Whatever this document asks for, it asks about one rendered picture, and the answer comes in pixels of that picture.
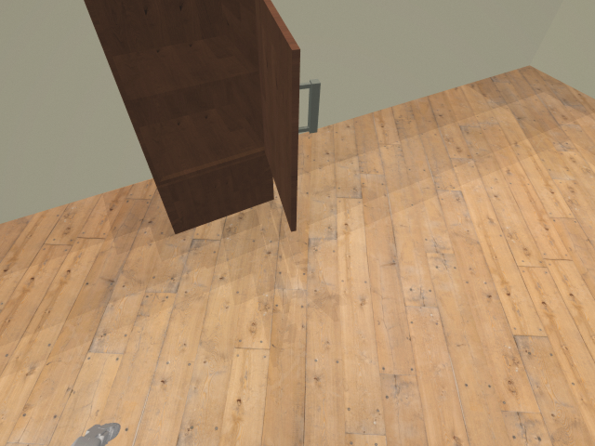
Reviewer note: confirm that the cupboard door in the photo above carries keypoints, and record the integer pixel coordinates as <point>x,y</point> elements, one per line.
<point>279,71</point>

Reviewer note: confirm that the robot left hand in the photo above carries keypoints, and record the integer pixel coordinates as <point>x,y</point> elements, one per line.
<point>98,435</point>

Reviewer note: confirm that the handle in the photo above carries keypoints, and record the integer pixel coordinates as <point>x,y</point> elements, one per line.
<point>314,98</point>

